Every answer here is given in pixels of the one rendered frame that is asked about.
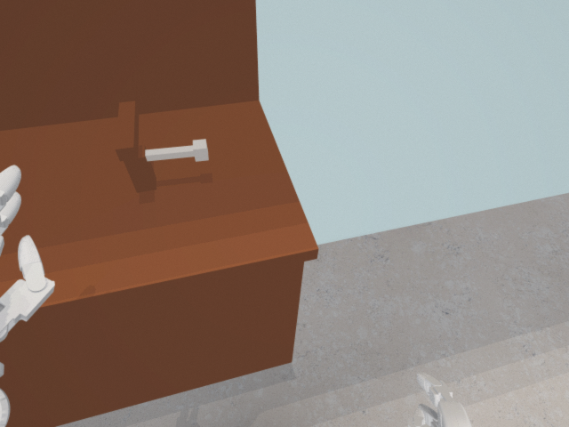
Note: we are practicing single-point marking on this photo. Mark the right robot hand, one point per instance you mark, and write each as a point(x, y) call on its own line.
point(449, 412)

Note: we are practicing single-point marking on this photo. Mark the left robot hand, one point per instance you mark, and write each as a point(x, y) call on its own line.
point(24, 298)

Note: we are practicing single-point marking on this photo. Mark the tap lever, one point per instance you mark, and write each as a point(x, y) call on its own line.
point(198, 150)

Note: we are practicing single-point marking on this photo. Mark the counter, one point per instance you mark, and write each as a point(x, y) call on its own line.
point(169, 275)

